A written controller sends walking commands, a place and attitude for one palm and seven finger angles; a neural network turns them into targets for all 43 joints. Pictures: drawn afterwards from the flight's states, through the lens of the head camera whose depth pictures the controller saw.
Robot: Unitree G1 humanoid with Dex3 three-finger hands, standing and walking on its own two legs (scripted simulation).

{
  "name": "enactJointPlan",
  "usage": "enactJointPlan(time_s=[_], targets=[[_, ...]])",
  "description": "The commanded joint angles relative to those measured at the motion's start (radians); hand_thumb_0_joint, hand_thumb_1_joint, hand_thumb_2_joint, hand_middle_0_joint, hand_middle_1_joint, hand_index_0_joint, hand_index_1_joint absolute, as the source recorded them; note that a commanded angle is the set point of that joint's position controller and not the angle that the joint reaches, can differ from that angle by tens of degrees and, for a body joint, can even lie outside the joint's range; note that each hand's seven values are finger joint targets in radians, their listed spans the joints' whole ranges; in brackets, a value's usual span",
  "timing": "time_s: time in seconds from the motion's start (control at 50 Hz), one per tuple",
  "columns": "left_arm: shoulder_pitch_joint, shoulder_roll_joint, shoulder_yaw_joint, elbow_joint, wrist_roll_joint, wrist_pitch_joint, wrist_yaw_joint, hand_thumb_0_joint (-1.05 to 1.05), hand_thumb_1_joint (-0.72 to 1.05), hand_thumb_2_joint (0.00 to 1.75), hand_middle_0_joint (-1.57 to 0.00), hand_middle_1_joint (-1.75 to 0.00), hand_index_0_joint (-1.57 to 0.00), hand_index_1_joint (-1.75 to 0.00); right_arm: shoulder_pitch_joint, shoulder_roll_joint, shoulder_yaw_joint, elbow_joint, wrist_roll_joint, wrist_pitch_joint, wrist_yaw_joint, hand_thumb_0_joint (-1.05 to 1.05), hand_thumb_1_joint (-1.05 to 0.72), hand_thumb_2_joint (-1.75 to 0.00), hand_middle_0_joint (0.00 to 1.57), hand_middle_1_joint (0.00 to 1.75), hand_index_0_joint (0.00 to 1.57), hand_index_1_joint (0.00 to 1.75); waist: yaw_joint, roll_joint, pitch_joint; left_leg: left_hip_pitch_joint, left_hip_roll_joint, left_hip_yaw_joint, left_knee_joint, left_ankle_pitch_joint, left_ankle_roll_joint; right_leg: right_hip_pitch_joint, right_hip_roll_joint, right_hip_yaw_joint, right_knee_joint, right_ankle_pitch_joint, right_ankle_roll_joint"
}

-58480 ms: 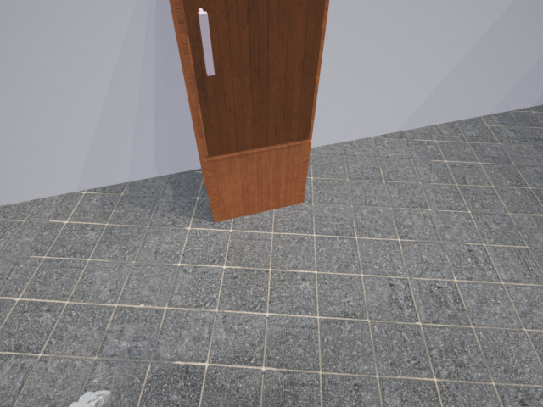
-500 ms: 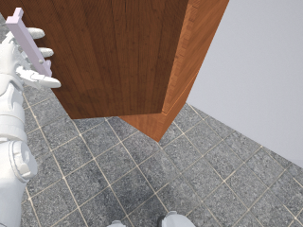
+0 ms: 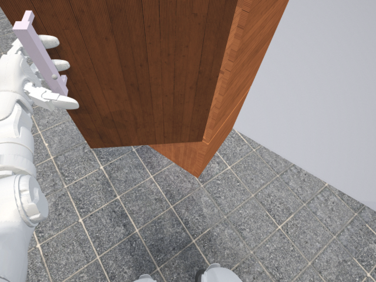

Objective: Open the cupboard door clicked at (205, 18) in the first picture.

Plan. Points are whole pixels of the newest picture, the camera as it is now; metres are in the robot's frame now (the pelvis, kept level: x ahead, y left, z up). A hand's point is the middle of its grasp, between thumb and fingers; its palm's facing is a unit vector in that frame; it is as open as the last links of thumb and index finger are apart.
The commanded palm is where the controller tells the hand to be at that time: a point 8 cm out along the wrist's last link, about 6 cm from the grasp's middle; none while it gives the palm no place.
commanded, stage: close the thumb around the handle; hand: left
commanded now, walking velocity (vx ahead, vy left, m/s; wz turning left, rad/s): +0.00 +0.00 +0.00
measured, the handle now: (47, 58) +0.55 +0.26 +0.12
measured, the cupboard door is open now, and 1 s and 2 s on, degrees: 41 41 59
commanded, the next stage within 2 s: pull the door open along its arc in 0.76 s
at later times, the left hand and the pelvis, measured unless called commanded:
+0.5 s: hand (54, 76) +0.50 +0.23 +0.12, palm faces +0.03 -1.00 +0.00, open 8.8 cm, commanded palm +0.47 +0.27 +0.12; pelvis +0.00 +0.00 +0.00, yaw +0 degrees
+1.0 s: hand (53, 78) +0.50 +0.23 +0.12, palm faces +0.02 -1.00 -0.01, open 5.8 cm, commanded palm +0.46 +0.28 +0.12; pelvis +0.00 +0.00 +0.00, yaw +0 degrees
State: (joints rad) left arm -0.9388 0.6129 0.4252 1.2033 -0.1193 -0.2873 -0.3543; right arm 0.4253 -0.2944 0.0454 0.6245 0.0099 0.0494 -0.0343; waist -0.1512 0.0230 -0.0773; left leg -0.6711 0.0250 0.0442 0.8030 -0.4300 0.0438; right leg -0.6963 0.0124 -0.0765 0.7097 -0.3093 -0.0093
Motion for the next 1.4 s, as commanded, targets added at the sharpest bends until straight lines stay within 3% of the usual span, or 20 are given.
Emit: enactJointPlan(time_s=[0.0,0.08,0.12,0.24,0.32,0.48,0.54,0.6,0.66,0.74,0.84,0.86,0.92,1.06,1.1,1.24,1.28,1.32,1.34,1.38], targets=[[-0.463,0.242,0.014,-0.236,-0.024,-0.072,-0.001,0.00,-0.50,0.30,-0.30,-1.20,-0.30,-1.20,0.165,-0.177,-0.067,-0.044,-0.004,-0.017,-0.011,0.00,-0.90,-0.90,0.20,0.30,0.20,0.30,-0.019,0.129,-0.432,0.299,0.009,-0.099,-0.067,0.538,-0.022,0.176,0.031,0.041,-0.024,0.354,-0.016],[-0.455,0.266,0.028,-0.205,-0.022,-0.062,-0.002,0.00,-0.39,0.35,-0.31,-1.21,-0.31,-1.21,0.162,-0.180,-0.066,-0.044,-0.002,-0.016,-0.012,0.00,-0.90,-0.90,0.20,0.30,0.20,0.30,-0.019,0.085,-0.412,0.257,0.009,-0.094,-0.071,0.492,-0.019,0.193,0.031,0.043,-0.028,0.350,-0.012],[-0.464,0.247,0.020,-0.225,-0.026,-0.068,-0.001,0.00,-0.28,0.40,-0.32,-1.22,-0.32,-1.22,0.161,-0.174,-0.066,-0.045,-0.004,-0.018,-0.010,0.00,-0.90,-0.90,0.20,0.30,0.20,0.30,-0.013,0.138,-0.446,0.294,0.008,-0.095,-0.066,0.530,-0.024,0.188,0.031,0.044,-0.024,0.361,-0.013],[-0.414,0.266,0.044,-0.234,-0.036,-0.071,-0.009,0.00,0.06,0.54,-0.34,-1.26,-0.34,-1.26,0.156,-0.175,-0.067,-0.052,-0.002,-0.012,-0.008,0.00,-0.90,-0.90,0.20,0.30,0.20,0.30,-0.003,0.092,-0.444,0.276,0.012,-0.091,-0.064,0.561,-0.024,0.221,0.033,0.043,-0.022,0.399,-0.013],[-0.457,0.253,0.022,-0.265,-0.028,-0.072,-0.006,0.00,0.28,0.64,-0.36,-1.28,-0.36,-1.28,0.154,-0.172,-0.069,-0.048,-0.002,-0.012,-0.007,0.00,-0.90,-0.90,0.20,0.30,0.20,0.30,-0.011,0.151,-0.444,0.309,0.013,-0.096,-0.064,0.573,-0.028,0.187,0.033,0.043,-0.023,0.381,-0.013],[-0.420,0.231,0.020,-0.275,-0.036,-0.075,-0.003,0.00,0.73,0.83,-0.39,-1.33,-0.39,-1.33,0.153,-0.172,-0.072,-0.049,-0.003,-0.013,-0.004,0.00,-0.90,-0.90,0.20,0.30,0.20,0.30,-0.006,0.111,-0.454,0.312,0.016,-0.095,-0.066,0.580,-0.029,0.203,0.035,0.039,-0.024,0.386,-0.012],[-0.403,0.230,0.023,-0.293,-0.039,-0.081,-0.005,0.00,0.90,0.90,-0.40,-1.35,-0.40,-1.35,0.150,-0.171,-0.073,-0.050,-0.003,-0.012,-0.001,0.00,-0.90,-0.90,0.20,0.30,0.20,0.30,0.003,0.144,-0.473,0.332,0.016,-0.094,-0.063,0.617,-0.033,0.209,0.035,0.041,-0.022,0.404,-0.015],[-0.439,0.185,-0.011,-0.299,-0.045,-0.079,-0.003,0.00,0.90,0.90,-0.40,-1.35,-0.40,-1.35,0.150,-0.168,-0.072,-0.046,-0.003,-0.012,-0.003,0.00,-0.90,-0.90,0.20,0.30,0.20,0.30,-0.016,0.134,-0.431,0.335,0.017,-0.099,-0.065,0.617,-0.031,0.183,0.037,0.035,-0.026,0.390,-0.014],[-0.443,0.236,0.019,-0.280,-0.032,-0.074,0.005,0.00,0.90,0.90,-0.40,-1.35,-0.40,-1.35,0.153,-0.173,-0.073,-0.040,-0.004,-0.012,-0.005,0.00,-0.90,-0.90,0.20,0.30,0.20,0.30,-0.009,0.123,-0.441,0.314,0.014,-0.099,-0.069,0.571,-0.028,0.195,0.035,0.040,-0.028,0.375,-0.013],[-0.427,0.207,0.001,-0.266,-0.029,-0.075,0.007,0.00,0.90,0.90,-0.40,-1.35,-0.40,-1.35,0.151,-0.169,-0.070,-0.039,-0.005,-0.014,-0.004,0.00,-0.90,-0.90,0.20,0.30,0.20,0.30,-0.006,0.155,-0.441,0.334,0.015,-0.102,-0.066,0.602,-0.036,0.173,0.033,0.036,-0.025,0.369,-0.014],[-0.457,0.234,0.008,-0.231,-0.023,-0.070,0.007,0.00,0.90,0.90,-0.40,-1.35,-0.40,-1.35,0.154,-0.175,-0.068,-0.032,-0.005,-0.017,-0.009,0.00,-0.90,-0.90,0.20,0.30,0.20,0.30,-0.024,0.091,-0.413,0.281,0.010,-0.100,-0.069,0.512,-0.024,0.183,0.032,0.040,-0.030,0.349,-0.011],[-0.405,0.290,0.052,-0.197,-0.017,-0.065,0.005,0.00,0.90,0.90,-0.40,-1.35,-0.40,-1.35,0.151,-0.180,-0.068,-0.038,-0.003,-0.016,-0.013,0.00,-0.90,-0.90,0.20,0.30,0.20,0.30,-0.003,0.083,-0.406,0.250,0.007,-0.093,-0.071,0.493,-0.021,0.205,0.030,0.045,-0.028,0.351,-0.014],[-0.338,0.267,0.039,-0.240,-0.025,-0.070,-0.015,0.00,0.90,0.90,-0.40,-1.35,-0.40,-1.35,0.137,-0.170,-0.063,-0.063,0.000,-0.015,-0.012,0.00,-0.90,-0.90,0.20,0.30,0.20,0.30,0.023,0.130,-0.452,0.270,0.005,-0.085,-0.074,0.554,-0.024,0.240,0.026,0.046,-0.018,0.393,-0.016],[-0.113,0.232,0.061,-0.341,-0.086,-0.039,-0.049,0.00,0.90,0.90,-0.40,-1.35,-0.40,-1.35,0.093,-0.168,-0.070,-0.129,0.013,-0.009,-0.005,0.00,-0.90,-0.90,0.20,0.30,0.20,0.30,0.075,0.040,-0.443,0.225,0.005,-0.059,-0.100,0.550,-0.014,0.344,0.028,0.048,-0.026,0.449,-0.015],[-0.054,0.245,0.083,-0.439,-0.102,-0.035,-0.051,0.00,0.90,0.90,-0.40,-1.35,-0.40,-1.35,0.080,-0.165,-0.076,-0.148,0.018,-0.011,-0.003,0.00,-0.90,-0.90,0.20,0.30,0.20,0.30,0.098,0.076,-0.488,0.258,0.005,-0.054,-0.102,0.613,-0.015,0.381,0.026,0.052,-0.020,0.490,-0.020],[0.307,0.146,0.104,-0.693,-0.170,0.022,-0.033,0.00,0.90,0.90,-0.40,-1.35,-0.40,-1.35,-0.003,-0.137,-0.079,-0.210,0.034,-0.041,0.014,0.00,-0.90,-0.90,0.20,0.30,0.20,0.30,0.158,0.036,-0.421,0.263,0.005,-0.034,-0.141,0.681,-0.015,0.464,0.013,0.055,-0.034,0.577,-0.018],[0.419,0.115,0.107,-0.795,-0.184,0.040,-0.021,0.00,0.90,0.90,-0.40,-1.35,-0.40,-1.35,-0.031,-0.128,-0.081,-0.230,0.036,-0.053,0.018,0.00,-0.90,-0.90,0.20,0.30,0.20,0.30,0.175,0.038,-0.417,0.276,0.004,-0.033,-0.152,0.702,-0.019,0.489,0.009,0.053,-0.032,0.594,-0.019],[0.364,0.077,0.075,-0.838,-0.184,0.055,0.003,0.00,0.90,0.90,-0.40,-1.35,-0.40,-1.35,-0.051,-0.127,-0.078,-0.220,0.038,-0.062,0.016,0.00,-0.90,-0.90,0.20,0.30,0.20,0.30,0.144,0.032,-0.356,0.297,0.003,-0.034,-0.158,0.665,-0.022,0.441,0.014,0.045,-0.051,0.562,-0.013],[0.290,0.052,0.157,-0.881,-0.213,0.072,0.123,0.00,0.90,0.90,-0.40,-1.35,-0.40,-1.35,-0.082,-0.100,-0.078,-0.212,0.035,-0.072,0.019,0.00,-0.90,-0.90,0.20,0.30,0.20,0.30,0.191,0.001,-0.319,0.260,-0.007,-0.039,-0.162,0.603,-0.032,0.413,0.019,0.031,-0.066,0.506,-0.010],[0.269,-0.087,0.061,-0.863,-0.183,0.108,0.254,0.00,0.90,0.90,-0.40,-1.35,-0.40,-1.35,-0.091,-0.099,-0.082,-0.186,0.030,-0.088,0.020,0.00,-0.90,-0.90,0.20,0.30,0.20,0.30,0.141,-0.005,-0.241,0.263,-0.005,-0.045,-0.182,0.513,-0.043,0.352,0.022,0.018,-0.083,0.404,-0.008]])
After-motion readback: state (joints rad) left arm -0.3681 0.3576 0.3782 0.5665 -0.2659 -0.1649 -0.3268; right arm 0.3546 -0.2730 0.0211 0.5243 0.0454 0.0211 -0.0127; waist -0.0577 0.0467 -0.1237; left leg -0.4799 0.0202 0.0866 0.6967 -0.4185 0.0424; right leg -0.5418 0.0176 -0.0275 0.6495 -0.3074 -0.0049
